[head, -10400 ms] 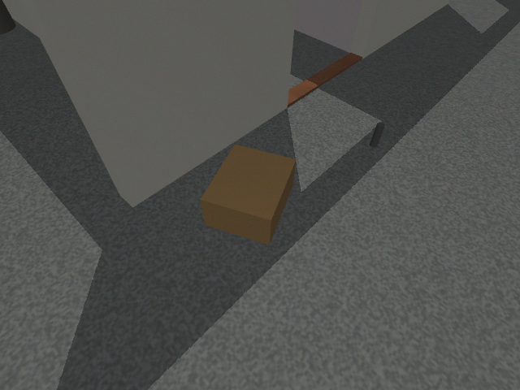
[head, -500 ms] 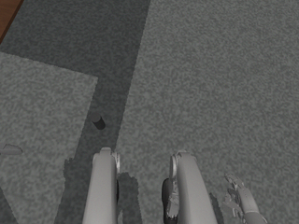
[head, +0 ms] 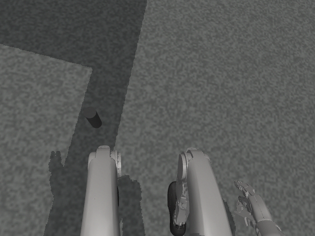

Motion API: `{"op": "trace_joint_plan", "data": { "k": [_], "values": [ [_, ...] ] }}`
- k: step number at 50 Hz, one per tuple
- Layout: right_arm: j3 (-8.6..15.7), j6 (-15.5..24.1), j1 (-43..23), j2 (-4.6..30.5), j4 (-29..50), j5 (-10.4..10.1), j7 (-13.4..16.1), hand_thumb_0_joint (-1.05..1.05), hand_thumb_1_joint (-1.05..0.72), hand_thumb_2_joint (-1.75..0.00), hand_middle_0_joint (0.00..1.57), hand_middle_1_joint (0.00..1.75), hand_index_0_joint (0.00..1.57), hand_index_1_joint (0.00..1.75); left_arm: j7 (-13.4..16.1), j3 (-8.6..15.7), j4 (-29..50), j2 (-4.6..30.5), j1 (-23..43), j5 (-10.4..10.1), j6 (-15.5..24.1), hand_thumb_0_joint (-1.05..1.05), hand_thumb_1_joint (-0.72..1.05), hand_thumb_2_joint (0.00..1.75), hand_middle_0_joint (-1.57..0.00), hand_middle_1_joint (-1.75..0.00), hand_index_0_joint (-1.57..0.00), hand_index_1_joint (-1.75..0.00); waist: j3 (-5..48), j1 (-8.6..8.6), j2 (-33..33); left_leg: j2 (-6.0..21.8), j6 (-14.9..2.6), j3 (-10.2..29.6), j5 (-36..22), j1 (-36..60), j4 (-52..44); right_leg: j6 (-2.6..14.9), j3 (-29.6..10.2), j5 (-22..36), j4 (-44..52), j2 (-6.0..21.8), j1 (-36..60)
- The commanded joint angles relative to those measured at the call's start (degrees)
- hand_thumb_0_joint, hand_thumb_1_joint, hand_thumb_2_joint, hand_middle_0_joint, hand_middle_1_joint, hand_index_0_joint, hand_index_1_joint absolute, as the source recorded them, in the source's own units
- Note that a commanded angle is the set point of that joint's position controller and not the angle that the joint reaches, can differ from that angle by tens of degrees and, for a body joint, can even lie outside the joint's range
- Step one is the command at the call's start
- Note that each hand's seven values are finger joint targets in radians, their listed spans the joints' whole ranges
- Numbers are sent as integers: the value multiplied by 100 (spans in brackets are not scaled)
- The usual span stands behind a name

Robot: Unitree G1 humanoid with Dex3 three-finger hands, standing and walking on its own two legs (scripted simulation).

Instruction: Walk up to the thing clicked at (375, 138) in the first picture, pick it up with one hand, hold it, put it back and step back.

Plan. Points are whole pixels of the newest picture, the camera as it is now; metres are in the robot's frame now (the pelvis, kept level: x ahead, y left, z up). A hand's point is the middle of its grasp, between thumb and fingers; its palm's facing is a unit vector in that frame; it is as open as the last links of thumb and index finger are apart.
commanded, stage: go down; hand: left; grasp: from the side
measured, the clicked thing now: (93, 118) +0.46 +0.23 -0.35
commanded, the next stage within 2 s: approach in 1.42 s
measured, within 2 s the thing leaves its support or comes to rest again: neither
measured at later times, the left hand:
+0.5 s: hand out of the picture +0.37 +0.41 -0.03, palm faces +0.20 -0.97 -0.16, open 17.2 cm
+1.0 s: hand out of the picture +0.38 +0.42 -0.04, palm faces +0.20 -0.97 -0.14, open 17.1 cm
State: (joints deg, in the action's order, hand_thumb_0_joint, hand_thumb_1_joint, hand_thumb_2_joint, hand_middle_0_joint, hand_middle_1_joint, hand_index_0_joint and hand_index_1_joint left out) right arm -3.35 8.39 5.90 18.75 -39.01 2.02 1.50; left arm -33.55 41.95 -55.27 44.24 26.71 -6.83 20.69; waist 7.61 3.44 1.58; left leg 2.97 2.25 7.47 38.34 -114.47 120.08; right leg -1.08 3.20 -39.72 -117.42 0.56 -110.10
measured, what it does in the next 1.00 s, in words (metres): lowers itself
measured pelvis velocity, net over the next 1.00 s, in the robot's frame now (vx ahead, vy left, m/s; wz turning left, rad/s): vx -0.01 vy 0.00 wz -0.02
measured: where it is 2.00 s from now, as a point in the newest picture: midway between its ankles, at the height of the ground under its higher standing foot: (143, 218)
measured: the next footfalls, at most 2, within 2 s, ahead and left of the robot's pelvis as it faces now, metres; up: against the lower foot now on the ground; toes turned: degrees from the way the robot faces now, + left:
none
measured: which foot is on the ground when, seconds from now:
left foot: down 0.00-1.00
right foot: down 0.00-1.00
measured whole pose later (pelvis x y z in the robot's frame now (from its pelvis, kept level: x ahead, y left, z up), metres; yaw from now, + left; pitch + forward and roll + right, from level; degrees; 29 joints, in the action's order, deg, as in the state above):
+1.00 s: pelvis -0.01 +0.00 -0.05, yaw -1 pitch +31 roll -7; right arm -5.4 8.3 6.1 20.0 -39.1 2.7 0.6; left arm -37.9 46.4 -58.9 50.1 32.5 -8.4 21.1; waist 5.2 4.9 2.2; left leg 2.3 1.9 8.6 38.4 -122.8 129.6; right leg -1.8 3.1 -39.8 -126.4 0.2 -117.8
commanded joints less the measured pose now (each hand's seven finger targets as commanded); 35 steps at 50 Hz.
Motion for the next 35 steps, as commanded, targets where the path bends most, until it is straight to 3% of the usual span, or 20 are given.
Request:
{"op": "trace_joint_plan", "data": {
  "k": [1, 6, 9, 13, 14, 15, 17, 21, 24, 28, 32, 35],
  "values": [
    [487, 133, 601, 1321, 361, -22, 89, 0, -90, -90, 20, 30, 20, 30, -32, 439, 1023, 2293, 948, -204, 311, 0, -44, 10, -3, -10, -3, -9, 3182, -286, -1473, -48, -300, -279, -501, 2736, -1671, 345, 205, 651, 1108, -126, 1091],
    [426, 141, 682, 1293, 342, -4, 59, 0, -91, -90, 20, 30, 20, 30, -82, 610, 974, 2497, 1027, -294, 324, 0, -47, 10, -3, -9, -3, -8, 3368, -283, -1190, -94, -351, -443, -674, 2351, -1295, 316, 154, 716, 1068, -137, 1350],
    [434, 148, 675, 1317, 338, 1, 60, 0, -91, -90, 20, 30, 20, 30, -132, 514, 959, 2394, 1135, -279, 307, 0, -48, 11, -3, -9, -3, -9, 3263, -217, -1299, -90, -346, -434, -690, 2342, -1269, 336, 184, 731, 990, -140, 1161],
    [433, 140, 680, 1372, 381, -5, 47, 0, -90, -90, 20, 30, 20, 30, -135, 684, 1031, 2693, 1179, -259, 310, 0, -47, 11, -3, -9, -3, -9, 3353, -286, -1304, -86, -336, -395, -586, 2288, -1266, 331, 215, 658, 907, -146, 1169],
    [425, 133, 669, 1368, 329, -10, 51, 0, -91, -90, 20, 30, 20, 30, -164, 629, 952, 2576, 1097, -278, 305, 0, -48, 11, -2, -9, -2, -9, 3239, -301, -1396, -65, -325, -355, -524, 2386, -1298, 340, 238, 630, 837, -147, 991],
    [419, 128, 770, 1364, 244, -7, 39, 0, -91, -90, 20, 30, 20, 30, -187, 530, 874, 2455, 1197, -273, 294, 0, -47, 11, -2, -9, -2, -9, 3187, -207, -1449, -59, -312, -310, -530, 2404, -1293, 344, 265, 647, 764, -143, 889],
    [425, 132, 707, 1397, 325, 2, 45, 0, -91, -90, 20, 30, 20, 30, -196, 680, 980, 2649, 1254, -306, 300, 0, -47, 11, -3, -9, -2, -9, 3357, -230, -1386, -78, -330, -377, -718, 2369, -1138, 335, 225, 779, 777, -135, 1001],
    [405, 117, 742, 1389, 261, 16, 34, 0, -91, -91, 20, 30, 20, 30, -232, 648, 812, 2596, 1242, -278, 296, 0, -48, 11, -3, -9, -2, -9, 3207, -229, -1429, -84, -327, -365, -677, 2317, -1111, 346, 245, 734, 696, -136, 842],
    [392, 111, 759, 1414, 286, 23, 25, 0, -91, -91, 20, 30, 20, 30, -239, 685, 880, 2785, 1485, -266, 318, 0, -47, 12, -3, -9, -2, -9, 3269, -148, -1416, -89, -335, -354, -495, 2194, -1054, 332, 252, 600, 677, -132, 873],
    [343, 115, 645, 1395, 308, 22, 17, 0, -90, -90, 20, 30, 20, 30, -278, 724, 765, 2871, 1458, -311, 344, 0, -47, 11, -2, -9, -2, -8, 3043, -193, -1248, -100, -381, -442, -237, 1836, -971, 313, 236, 341, 732, -159, 868],
    [350, 119, 726, 1422, 300, 45, 11, 0, -91, -90, 20, 30, 20, 30, -321, 785, 705, 2907, 1465, -313, 346, 0, -47, 11, -3, -9, -2, -9, 3285, -155, -1228, -111, -380, -491, -552, 1875, -807, 304, 206, 593, 676, -153, 1026],
    [347, 128, 668, 1442, 315, 37, 18, 0, -90, -90, 20, 30, 20, 30, -340, 749, 791, 2932, 1581, -320, 359, 0, -47, 11, -3, -9, -2, -9, 3143, -156, -1378, -100, -373, -454, -396, 1884, -857, 324, 243, 488, 631, -165, 822]
  ]
}}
